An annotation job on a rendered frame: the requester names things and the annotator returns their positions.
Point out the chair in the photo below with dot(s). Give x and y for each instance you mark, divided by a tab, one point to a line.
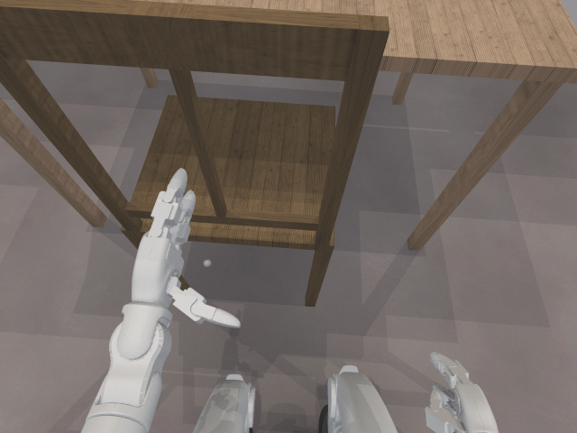
263	173

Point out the right robot shin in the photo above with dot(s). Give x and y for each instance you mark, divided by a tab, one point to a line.
336	427

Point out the left robot hand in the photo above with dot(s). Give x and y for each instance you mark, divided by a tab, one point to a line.
159	256

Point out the left robot thigh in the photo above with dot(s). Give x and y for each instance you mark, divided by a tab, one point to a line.
229	409

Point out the right robot hand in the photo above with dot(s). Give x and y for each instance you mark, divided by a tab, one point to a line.
466	410

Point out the table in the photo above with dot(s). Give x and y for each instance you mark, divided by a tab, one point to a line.
530	40

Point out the robot left forearm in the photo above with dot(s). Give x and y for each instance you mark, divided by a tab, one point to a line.
129	395

